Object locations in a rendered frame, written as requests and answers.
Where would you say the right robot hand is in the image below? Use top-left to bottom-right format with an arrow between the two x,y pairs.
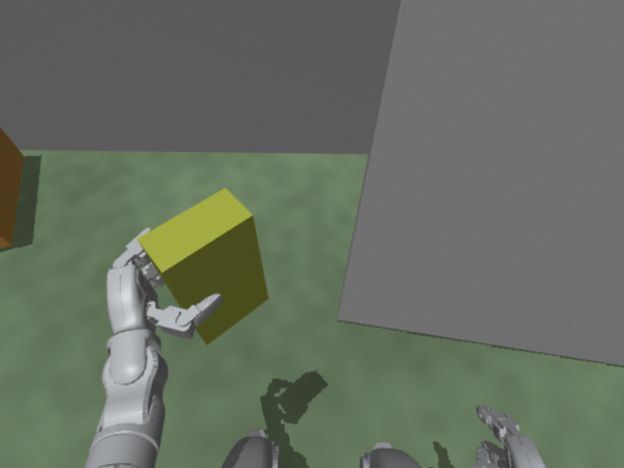
472,405 -> 547,468

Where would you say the left robot hand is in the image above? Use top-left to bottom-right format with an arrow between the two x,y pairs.
106,228 -> 223,339

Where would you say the carton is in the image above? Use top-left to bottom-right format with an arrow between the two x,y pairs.
137,188 -> 269,345

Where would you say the left robot arm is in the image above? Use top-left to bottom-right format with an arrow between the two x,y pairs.
85,328 -> 168,468

